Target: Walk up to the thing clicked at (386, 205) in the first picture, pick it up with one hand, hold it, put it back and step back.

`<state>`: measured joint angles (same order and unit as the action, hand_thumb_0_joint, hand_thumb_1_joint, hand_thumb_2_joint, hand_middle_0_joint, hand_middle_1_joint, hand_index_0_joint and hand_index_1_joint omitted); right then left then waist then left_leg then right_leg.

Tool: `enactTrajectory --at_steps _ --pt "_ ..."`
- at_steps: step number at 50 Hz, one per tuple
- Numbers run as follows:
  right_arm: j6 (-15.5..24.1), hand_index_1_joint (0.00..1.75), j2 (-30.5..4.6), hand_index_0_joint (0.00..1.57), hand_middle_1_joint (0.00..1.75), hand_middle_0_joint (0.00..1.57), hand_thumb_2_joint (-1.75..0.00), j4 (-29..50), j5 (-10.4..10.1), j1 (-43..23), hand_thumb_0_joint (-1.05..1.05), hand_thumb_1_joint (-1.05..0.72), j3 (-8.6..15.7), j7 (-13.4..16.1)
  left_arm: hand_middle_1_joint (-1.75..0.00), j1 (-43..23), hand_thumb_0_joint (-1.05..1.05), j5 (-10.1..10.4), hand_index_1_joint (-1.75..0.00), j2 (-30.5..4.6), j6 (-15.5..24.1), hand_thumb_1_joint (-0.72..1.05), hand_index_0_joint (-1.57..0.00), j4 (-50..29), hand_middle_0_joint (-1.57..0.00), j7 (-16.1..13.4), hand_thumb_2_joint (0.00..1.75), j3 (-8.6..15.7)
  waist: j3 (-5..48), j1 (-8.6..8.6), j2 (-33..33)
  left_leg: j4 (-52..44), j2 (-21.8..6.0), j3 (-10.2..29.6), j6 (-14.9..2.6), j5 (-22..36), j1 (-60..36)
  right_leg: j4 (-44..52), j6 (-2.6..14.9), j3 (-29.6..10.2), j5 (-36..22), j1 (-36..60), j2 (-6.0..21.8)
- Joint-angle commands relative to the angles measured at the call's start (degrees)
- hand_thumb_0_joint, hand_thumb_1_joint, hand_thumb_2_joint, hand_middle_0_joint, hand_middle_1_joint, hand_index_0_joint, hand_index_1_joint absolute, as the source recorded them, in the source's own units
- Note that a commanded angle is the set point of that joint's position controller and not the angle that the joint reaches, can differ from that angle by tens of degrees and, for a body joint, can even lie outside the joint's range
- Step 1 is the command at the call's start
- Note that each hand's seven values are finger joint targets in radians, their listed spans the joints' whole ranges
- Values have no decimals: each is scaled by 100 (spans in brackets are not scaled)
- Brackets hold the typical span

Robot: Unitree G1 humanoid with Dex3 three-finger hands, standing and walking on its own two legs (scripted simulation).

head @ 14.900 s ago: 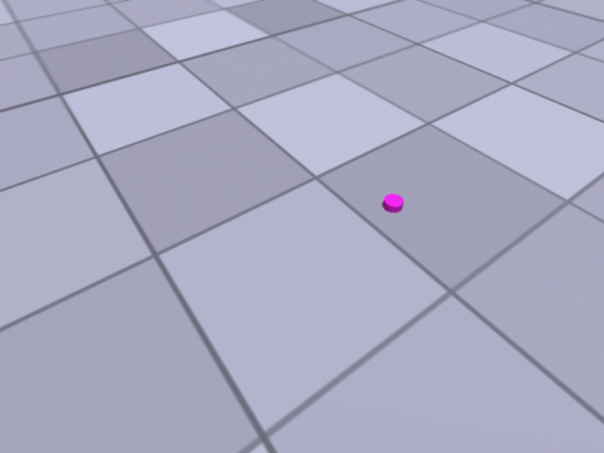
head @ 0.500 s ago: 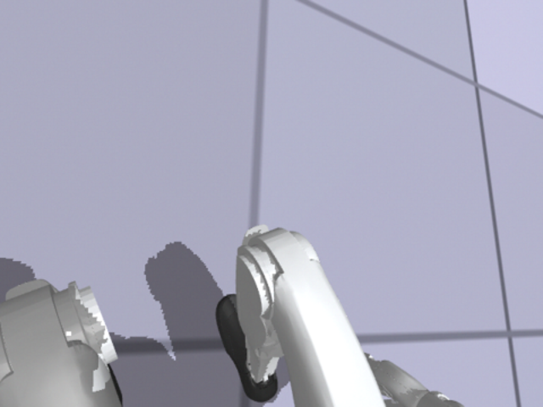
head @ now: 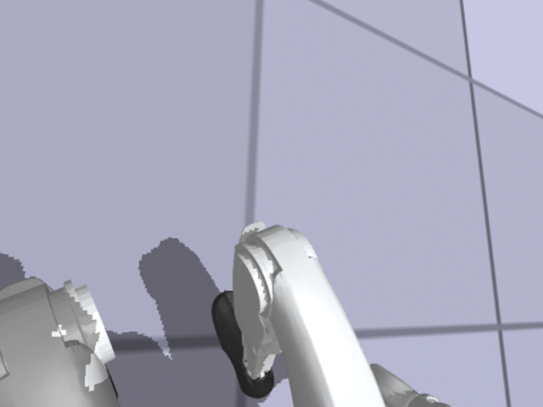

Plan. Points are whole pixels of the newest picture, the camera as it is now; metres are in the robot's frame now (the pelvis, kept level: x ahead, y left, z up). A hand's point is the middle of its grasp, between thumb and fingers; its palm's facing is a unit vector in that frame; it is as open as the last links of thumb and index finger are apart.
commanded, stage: close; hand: left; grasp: from above
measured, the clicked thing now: out of the picture +0.40 +0.34 -0.28
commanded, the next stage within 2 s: settle in 1.04 s
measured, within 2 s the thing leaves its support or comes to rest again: leaves its support in 1.42 s
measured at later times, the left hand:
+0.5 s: hand out of the picture +0.39 +0.33 -0.26, palm faces -0.44 -0.17 -0.88, open 11.4 cm
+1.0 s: hand out of the picture +0.39 +0.34 -0.25, palm faces -0.42 -0.17 -0.89, open 11.2 cm
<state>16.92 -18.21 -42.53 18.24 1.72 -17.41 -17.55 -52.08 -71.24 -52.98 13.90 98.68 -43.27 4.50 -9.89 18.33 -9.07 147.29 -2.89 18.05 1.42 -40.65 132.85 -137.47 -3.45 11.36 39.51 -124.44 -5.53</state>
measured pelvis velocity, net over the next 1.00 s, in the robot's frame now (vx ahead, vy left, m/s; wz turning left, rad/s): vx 0.00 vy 0.00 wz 0.00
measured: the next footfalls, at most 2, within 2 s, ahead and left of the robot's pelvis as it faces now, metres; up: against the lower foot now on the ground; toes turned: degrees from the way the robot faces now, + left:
none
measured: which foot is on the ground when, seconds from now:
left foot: down 0.00-1.00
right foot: down 0.00-1.00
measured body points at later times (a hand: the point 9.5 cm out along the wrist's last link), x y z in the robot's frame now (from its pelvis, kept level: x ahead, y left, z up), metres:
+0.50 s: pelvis +0.00 +0.00 +0.00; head +0.25 +0.14 +0.34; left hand +0.41 +0.34 -0.21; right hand +0.08 -0.24 -0.06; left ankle +0.07 +0.13 -0.27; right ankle +0.11 -0.12 -0.27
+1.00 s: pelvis +0.00 +0.00 +0.00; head +0.25 +0.15 +0.34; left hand +0.41 +0.34 -0.20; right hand +0.09 -0.25 -0.05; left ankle +0.07 +0.13 -0.27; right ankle +0.11 -0.12 -0.27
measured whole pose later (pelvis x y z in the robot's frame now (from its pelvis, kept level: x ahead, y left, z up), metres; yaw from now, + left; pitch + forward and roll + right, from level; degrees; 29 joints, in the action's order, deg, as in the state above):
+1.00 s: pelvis +0.00 +0.00 +0.00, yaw +0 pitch +24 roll -14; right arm 18.8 -20.3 -41.4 17.1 1.7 -16.6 -17.5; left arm -53.4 -68.8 -53.7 11.8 99.9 -41.3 4.5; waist -10.3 18.8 -9.4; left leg 146.4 -3.0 17.6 1.1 -40.1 132.6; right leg -136.6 -3.6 11.1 39.0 -124.1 -5.5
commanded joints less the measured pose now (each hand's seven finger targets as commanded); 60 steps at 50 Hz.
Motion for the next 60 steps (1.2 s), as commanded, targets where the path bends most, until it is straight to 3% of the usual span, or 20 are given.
enactTrajectory --at_steps 1,2,4,5,9,10,13,17,18,21,27,31,35,41,46,49,52,55,60 --pt "93 30 -2048 20 30 20 -89 -104 -111 903 0 -88 666 11 -94 -1352 0 191 -90 -953 -214 -19 -27 -484 -23 -330 76 36 3298 409 2795 -1533 -160 -752 -104 911 -2560 1262 403 587 -1345 1529 -222" --pt "114 30 -2040 20 30 20 -90 -92 -143 891 0 -88 674 4 -94 -1378 0 199 -90 -949 -265 -18 -28 -463 -25 -295 77 -33 3246 421 2757 -1495 -155 -752 -111 863 -2525 1261 394 561 -1328 1502 -198" --pt "129 30 -2066 20 30 20 -90 5 -161 968 0 -89 662 -6 -94 -1375 0 276 -90 -1023 -341 -16 -30 -329 -26 -213 75 67 3299 432 2645 -1485 -167 -765 -139 900 -2507 1326 384 524 -1380 1605 -223" --pt "143 30 -2077 20 30 20 -90 36 -167 1020 0 -89 645 -7 -93 -1345 0 279 -88 -1252 -344 -15 -31 -301 -27 -186 72 239 3344 395 2626 -1478 -158 -761 -151 978 -2454 1311 384 547 -1422 1610 -207" --pt "181 30 -1987 20 30 20 -90 61 -191 973 0 -89 597 18 -92 -1386 0 374 -87 -1281 -306 -10 -35 -260 -31 95 70 267 3242 370 2704 -1514 -143 -771 -141 857 -2434 1277 402 527 -1258 1632 -178" --pt "210 30 -1983 20 30 20 -90 64 -203 914 0 -89 575 18 -92 -1455 0 385 -88 -1242 -282 -8 -36 -357 -32 181 70 180 3193 362 2703 -1508 -139 -741 -131 812 -2443 1208 397 566 -1229 1557 -136" --pt "224 30 -1981 20 30 20 -90 83 -185 902 0 -89 572 28 -90 -1436 0 349 -85 -1232 -152 -5 -39 -449 -34 337 67 146 3375 341 2986 -1550 -151 -696 -87 947 -2750 1104 424 613 -1345 1597 -160" --pt "163 30 -2043 20 30 20 -90 52 -150 939 0 -89 536 52 -87 -1434 0 257 -81 -1187 15 -2 -41 -617 -35 260 60 88 3565 372 3111 -1559 -162 -693 -53 1231 -2941 1114 426 666 -1619 1843 -188" --pt "179 30 -1995 20 30 20 -90 43 -143 786 0 -89 520 45 -87 -1406 0 291 -81 -1036 38 -1 -42 -611 -36 258 59 -11 3446 373 3090 -1509 -159 -708 -54 1118 -2866 1083 415 668 -1533 1719 -178" --pt "154 30 -2024 20 30 20 -90 59 -115 881 0 -89 501 54 -89 -1347 0 283 -83 -953 71 5 -46 -535 -41 196 65 -78 3391 448 2953 -1468 -151 -767 -92 1169 -2750 1223 393 646 -1644 1829 -210" --pt "154 30 -2094 20 30 20 -90 -13 -120 897 0 -88 577 63 -83 -1290 0 218 -78 -1138 -7 19 -57 -604 -52 -109 64 65 3263 345 2819 -1535 -152 -759 -85 885 -2659 1257 405 631 -1303 1671 -208" --pt "205 30 -2107 20 30 20 -90 36 -129 856 0 -88 617 37 -82 -1263 0 199 -78 -1053 -121 19 -57 -523 -53 -189 65 55 3209 409 2812 -1566 -153 -758 -80 839 -2654 1281 397 608 -1281 1629 -220" --pt "213 30 -2085 20 30 20 -90 18 -181 913 0 -89 643 49 -79 -1363 0 283 -75 -1199 -240 26 -63 -592 -59 -159 64 118 3293 349 2826 -1572 -157 -824 -101 841 -2563 1384 407 512 -1262 1688 -231" --pt "254 30 -2014 20 30 20 -90 22 -188 899 0 -89 637 37 -79 -1294 0 308 -74 -1016 -263 38 -73 -451 -69 30 65 15 3325 396 2835 -1539 -163 -745 -84 929 -2645 1251 404 586 -1384 1645 -197" --pt "206 30 -2108 20 30 20 -90 56 -192 941 0 -89 614 53 -77 -1321 0 319 -73 -1140 -219 45 -78 -351 -75 48 64 116 3327 403 2680 -1602 -167 -702 -100 1061 -2616 1309 406 597 -1479 1740 -216" --pt "229 30 -2050 20 30 20 -90 105 -178 885 0 -89 557 36 -79 -1300 0 354 -75 -1012 -191 48 -81 -347 -77 88 69 1 3263 407 2661 -1510 -158 -755 -103 1026 -2642 1280 385 575 -1487 1780 -197" --pt "236 30 -2059 20 30 20 -90 125 -160 928 0 -89 552 26 -79 -1254 0 381 -74 -1069 -164 52 -83 -333 -78 124 64 50 3283 373 2768 -1522 -153 -775 -108 1024 -2642 1293 390 586 -1450 1764 -208" --pt "230 30 -2079 20 30 20 -90 106 -178 861 0 -89 536 78 -79 -1339 0 385 -74 -1136 -143 53 -84 -389 -80 120 67 9 3160 401 2753 -1613 -151 -748 -97 813 -2573 1333 402 587 -1235 1694 -176" --pt "187 30 -2039 20 30 20 -90 103 -115 909 0 -90 492 96 -88 -1304 0 405 -83 -1008 -124 51 -88 -431 -84 151 78 -57 3345 418 2751 -1533 -152 -752 -106 974 -2608 1330 385 599 -1431 1822 -210"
